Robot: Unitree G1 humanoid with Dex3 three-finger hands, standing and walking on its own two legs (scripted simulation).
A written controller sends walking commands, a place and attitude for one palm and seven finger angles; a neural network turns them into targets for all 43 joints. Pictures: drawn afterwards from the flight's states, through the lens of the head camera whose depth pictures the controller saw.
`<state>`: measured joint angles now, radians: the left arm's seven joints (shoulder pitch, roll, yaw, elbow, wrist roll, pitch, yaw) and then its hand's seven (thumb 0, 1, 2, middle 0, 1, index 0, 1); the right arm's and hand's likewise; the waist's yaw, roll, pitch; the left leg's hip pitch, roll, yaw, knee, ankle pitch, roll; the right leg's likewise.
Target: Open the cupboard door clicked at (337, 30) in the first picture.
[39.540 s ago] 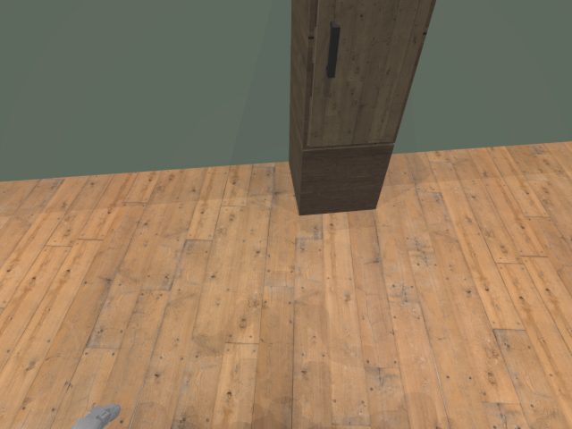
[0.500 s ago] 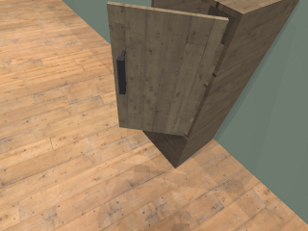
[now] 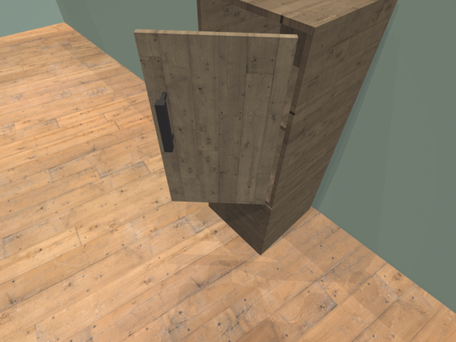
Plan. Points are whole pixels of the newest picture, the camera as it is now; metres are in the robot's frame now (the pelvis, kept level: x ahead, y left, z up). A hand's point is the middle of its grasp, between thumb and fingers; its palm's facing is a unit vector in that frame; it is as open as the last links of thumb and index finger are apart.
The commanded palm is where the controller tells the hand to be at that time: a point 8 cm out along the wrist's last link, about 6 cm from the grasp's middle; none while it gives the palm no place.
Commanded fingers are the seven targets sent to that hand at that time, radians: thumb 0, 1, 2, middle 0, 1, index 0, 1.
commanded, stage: come to a stop and stand still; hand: left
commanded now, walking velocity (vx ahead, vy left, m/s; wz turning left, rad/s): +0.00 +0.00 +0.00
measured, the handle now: (166, 122) +0.61 +0.19 +0.03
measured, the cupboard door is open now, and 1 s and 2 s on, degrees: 45 45 45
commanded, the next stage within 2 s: look again from close up in 0.26 s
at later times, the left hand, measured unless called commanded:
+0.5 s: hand out of the picture -0.01 +0.16 -0.18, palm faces +0.03 -0.98 -0.22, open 7.3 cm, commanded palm none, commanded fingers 0.00 0.90 0.90 -0.20 -0.30 -0.20 -0.30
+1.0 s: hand out of the picture -0.02 +0.22 -0.18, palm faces +0.02 -0.97 -0.24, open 7.4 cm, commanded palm none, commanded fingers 0.00 0.90 0.90 -0.20 -0.30 -0.20 -0.30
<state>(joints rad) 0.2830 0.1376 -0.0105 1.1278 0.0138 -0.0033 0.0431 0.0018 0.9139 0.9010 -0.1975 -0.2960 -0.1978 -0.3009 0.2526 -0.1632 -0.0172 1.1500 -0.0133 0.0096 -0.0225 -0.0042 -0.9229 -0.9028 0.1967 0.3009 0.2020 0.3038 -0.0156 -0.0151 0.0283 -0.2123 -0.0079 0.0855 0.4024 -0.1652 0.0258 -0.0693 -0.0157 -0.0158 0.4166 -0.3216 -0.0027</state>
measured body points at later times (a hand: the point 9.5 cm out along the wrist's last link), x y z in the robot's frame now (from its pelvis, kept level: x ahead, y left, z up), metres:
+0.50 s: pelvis +0.00 -0.01 -0.01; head +0.02 -0.02 +0.44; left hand -0.01 +0.21 -0.16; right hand +0.00 -0.23 -0.17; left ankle +0.03 +0.10 -0.74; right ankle -0.06 -0.11 -0.74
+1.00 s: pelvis -0.05 +0.01 +0.00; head -0.06 +0.03 +0.44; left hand -0.03 +0.27 -0.16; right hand +0.02 -0.24 -0.14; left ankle +0.03 +0.10 -0.74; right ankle -0.06 -0.11 -0.74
